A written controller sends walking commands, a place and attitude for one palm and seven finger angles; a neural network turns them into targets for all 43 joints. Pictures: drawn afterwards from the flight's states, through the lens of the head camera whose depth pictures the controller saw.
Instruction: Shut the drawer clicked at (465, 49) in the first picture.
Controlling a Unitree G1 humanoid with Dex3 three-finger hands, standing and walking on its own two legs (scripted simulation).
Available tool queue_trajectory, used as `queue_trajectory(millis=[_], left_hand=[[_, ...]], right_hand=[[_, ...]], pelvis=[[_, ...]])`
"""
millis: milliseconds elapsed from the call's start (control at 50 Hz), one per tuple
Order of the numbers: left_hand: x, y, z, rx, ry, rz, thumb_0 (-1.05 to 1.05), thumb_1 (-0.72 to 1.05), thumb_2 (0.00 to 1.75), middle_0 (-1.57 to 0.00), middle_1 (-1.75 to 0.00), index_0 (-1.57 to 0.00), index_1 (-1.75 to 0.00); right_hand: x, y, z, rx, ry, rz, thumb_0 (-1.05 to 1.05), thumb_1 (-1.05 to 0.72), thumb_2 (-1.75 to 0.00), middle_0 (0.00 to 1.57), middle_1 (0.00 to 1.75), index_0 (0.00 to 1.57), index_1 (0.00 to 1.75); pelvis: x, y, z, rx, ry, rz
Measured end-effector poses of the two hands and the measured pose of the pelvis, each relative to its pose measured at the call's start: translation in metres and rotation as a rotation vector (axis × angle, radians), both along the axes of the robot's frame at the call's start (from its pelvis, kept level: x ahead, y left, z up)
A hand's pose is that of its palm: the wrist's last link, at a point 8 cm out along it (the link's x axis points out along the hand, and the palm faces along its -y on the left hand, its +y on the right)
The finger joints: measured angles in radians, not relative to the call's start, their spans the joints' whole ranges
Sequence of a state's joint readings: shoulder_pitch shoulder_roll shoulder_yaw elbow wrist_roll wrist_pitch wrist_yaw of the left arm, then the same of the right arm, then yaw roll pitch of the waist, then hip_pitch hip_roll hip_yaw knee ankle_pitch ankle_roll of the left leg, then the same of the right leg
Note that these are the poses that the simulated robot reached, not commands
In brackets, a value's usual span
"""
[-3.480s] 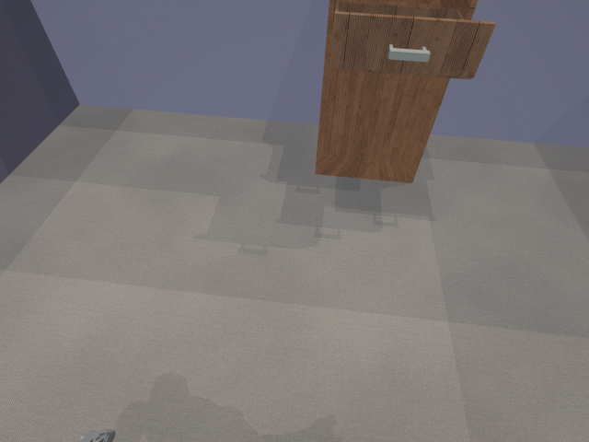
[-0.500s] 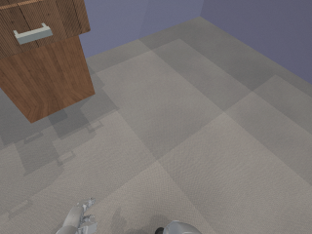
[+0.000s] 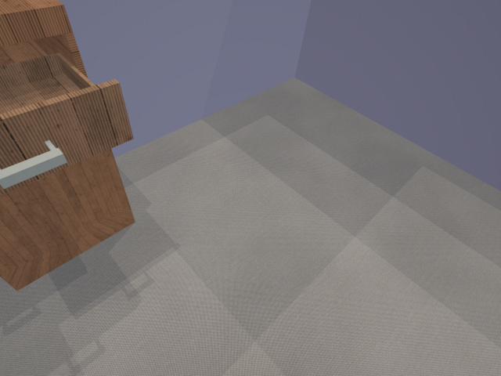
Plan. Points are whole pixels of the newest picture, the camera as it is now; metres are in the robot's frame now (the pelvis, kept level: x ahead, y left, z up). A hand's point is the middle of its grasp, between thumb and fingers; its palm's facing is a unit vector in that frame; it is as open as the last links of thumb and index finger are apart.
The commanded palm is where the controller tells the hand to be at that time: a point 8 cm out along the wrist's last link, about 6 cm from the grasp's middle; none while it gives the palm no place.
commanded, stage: walk to a spot facing it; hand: left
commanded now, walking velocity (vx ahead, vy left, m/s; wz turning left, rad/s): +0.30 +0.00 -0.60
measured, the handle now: (27, 161) +0.45 +0.49 +0.02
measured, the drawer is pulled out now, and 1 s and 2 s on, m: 0.29 0.29 0.29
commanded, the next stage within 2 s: turn to face it in 0.28 s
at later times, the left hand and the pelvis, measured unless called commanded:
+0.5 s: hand (214, 272) +0.36 +0.10 -0.18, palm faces -0.26 -0.94 -0.24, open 7.4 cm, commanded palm none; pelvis +0.19 -0.05 -0.02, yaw -15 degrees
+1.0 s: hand (173, 278) +0.34 +0.19 -0.17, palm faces +0.05 -0.97 -0.23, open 7.4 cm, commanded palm none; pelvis +0.26 -0.02 +0.00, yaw -1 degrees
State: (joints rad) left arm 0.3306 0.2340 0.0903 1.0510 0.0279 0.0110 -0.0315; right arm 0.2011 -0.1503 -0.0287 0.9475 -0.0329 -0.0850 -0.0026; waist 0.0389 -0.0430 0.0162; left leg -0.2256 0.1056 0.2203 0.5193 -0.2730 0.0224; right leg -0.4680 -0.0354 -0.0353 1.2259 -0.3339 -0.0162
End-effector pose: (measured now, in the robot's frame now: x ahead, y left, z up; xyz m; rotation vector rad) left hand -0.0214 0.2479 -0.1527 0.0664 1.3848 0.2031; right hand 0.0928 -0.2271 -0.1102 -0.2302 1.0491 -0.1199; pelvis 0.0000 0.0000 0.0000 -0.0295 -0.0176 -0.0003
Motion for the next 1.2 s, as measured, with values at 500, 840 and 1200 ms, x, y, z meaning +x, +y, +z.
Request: queue_trajectory(millis=[500,840,1200], left_hand=[[0.39,-0.095,0.008,0.05,-0.275,-0.429,0.0,0.91,0.9,-0.2,-0.3,-0.2,-0.3],[0.385,-0.061,-0.011,-0.036,-0.226,-0.168,-0.01,0.91,0.9,-0.21,-0.3,-0.2,-0.3],[0.343,-0.018,0.03,0.145,-0.169,0.013,0.0,0.91,0.9,-0.2,-0.3,-0.2,-0.3]], right_hand=[[0.017,-0.045,-0.052,0.093,0.36,-0.451,0.01,-0.91,-0.9,0.2,0.3,0.19,0.3],[0.169,-0.032,-0.027,0.014,0.214,-0.21,0.0,-0.92,-0.9,0.2,0.3,0.2,0.3],[0.229,-0.067,-0.019,-0.001,0.221,-0.034,0.0,-0.91,-0.9,0.2,0.3,0.2,0.3]], pelvis=[[0.193,-0.053,-0.021,0.017,-0.005,-0.255],[0.256,-0.023,-0.016,-0.011,0.013,-0.076],[0.261,-0.047,0.002,0.004,0.041,0.113]])
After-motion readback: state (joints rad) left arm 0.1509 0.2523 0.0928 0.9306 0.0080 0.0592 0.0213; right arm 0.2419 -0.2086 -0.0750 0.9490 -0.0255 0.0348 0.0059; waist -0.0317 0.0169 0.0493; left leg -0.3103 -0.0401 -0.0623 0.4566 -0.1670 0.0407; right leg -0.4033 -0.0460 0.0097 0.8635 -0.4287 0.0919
